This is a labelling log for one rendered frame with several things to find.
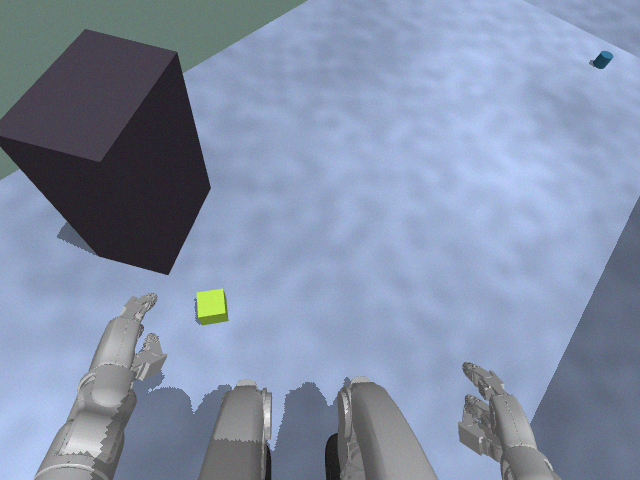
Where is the right robot arm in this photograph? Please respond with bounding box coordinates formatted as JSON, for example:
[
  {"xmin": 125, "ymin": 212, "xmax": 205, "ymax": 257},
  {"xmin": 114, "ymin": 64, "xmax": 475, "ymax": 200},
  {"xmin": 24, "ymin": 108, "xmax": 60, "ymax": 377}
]
[{"xmin": 500, "ymin": 446, "xmax": 562, "ymax": 480}]

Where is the right robot hand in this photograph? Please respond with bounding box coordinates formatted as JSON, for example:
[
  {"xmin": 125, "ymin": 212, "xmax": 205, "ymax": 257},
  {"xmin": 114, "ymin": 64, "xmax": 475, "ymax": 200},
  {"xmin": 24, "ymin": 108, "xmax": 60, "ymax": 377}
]
[{"xmin": 458, "ymin": 362, "xmax": 538, "ymax": 463}]

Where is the left robot arm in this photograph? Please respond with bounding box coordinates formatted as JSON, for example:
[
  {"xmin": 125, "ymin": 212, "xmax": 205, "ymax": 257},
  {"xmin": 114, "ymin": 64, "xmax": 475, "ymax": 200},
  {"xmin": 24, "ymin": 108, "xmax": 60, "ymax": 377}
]
[{"xmin": 34, "ymin": 365, "xmax": 137, "ymax": 480}]

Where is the left robot hand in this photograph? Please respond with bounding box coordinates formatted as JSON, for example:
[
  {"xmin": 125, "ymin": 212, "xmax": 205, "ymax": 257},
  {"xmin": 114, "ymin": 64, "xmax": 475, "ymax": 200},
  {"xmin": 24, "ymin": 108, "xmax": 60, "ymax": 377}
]
[{"xmin": 89, "ymin": 293, "xmax": 167, "ymax": 381}]

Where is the right robot foot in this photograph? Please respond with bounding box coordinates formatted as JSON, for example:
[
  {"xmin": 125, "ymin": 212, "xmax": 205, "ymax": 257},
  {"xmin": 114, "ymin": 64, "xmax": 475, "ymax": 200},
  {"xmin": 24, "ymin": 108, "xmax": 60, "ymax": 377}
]
[{"xmin": 325, "ymin": 433, "xmax": 341, "ymax": 480}]

